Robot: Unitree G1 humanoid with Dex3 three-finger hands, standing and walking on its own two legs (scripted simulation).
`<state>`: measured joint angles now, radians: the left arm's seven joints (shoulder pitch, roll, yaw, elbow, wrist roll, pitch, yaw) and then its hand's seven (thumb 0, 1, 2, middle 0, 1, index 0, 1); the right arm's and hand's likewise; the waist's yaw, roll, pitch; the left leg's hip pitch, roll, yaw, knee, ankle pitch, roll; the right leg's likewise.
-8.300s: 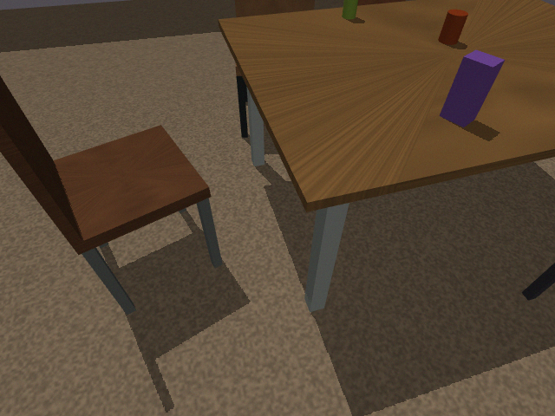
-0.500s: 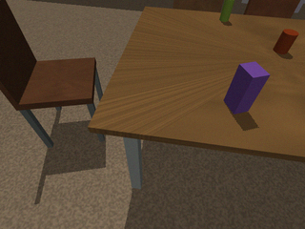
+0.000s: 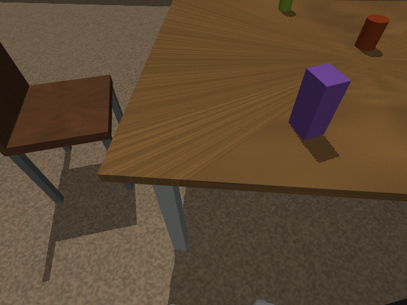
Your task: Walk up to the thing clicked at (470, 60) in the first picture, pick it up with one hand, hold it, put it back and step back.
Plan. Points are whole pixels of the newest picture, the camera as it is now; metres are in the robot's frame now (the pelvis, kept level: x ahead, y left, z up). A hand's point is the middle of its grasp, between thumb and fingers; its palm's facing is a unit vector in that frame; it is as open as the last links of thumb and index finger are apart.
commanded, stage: walk up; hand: right
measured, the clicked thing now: (315, 104) +0.57 -0.25 +0.07
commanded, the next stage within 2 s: stand in 1.36 s
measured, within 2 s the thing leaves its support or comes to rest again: neither
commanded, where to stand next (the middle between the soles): +0.09 +0.00 m, yaw -3 degrees
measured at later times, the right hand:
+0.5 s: hand out of the picture +0.11 -0.23 -0.12, palm faces +0.06 +0.93 -0.36, open 7.4 cm
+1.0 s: hand out of the picture +0.09 -0.24 -0.12, palm faces +0.10 +0.94 -0.33, open 7.4 cm
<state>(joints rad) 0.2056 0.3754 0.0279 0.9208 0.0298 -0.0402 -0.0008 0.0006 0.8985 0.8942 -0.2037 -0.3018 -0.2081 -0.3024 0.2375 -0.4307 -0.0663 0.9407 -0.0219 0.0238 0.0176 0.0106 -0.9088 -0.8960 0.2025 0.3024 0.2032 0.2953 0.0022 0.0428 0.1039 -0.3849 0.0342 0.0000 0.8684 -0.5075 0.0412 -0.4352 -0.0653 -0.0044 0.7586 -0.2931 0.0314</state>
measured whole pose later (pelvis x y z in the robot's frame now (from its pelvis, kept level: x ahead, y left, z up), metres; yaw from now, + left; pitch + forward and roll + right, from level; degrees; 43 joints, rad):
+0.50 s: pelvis +0.02 +0.03 +0.02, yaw -4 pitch -2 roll -1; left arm 0.06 0.39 0.00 1.05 0.00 -0.02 0.01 0.00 0.90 0.89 -0.20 -0.30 -0.20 -0.30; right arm 0.05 -0.35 -0.02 1.04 0.00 0.00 0.01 0.01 -0.91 -0.90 0.20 0.30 0.21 0.30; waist 0.00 -0.01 0.12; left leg -0.24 0.02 0.09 0.64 -0.36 0.04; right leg -0.29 -0.01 0.06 0.61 -0.28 0.04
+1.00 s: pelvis +0.02 +0.02 +0.04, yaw -6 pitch -2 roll +0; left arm 0.10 0.36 0.00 1.13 0.01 -0.02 0.00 0.00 0.90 0.89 -0.20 -0.30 -0.20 -0.30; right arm 0.05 -0.36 -0.04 1.11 -0.01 0.01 0.02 0.01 -0.91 -0.90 0.20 0.30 0.20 0.30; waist 0.00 0.00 0.09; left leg -0.11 0.02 0.12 0.39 -0.24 0.01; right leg -0.20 0.00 0.09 0.40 -0.16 0.03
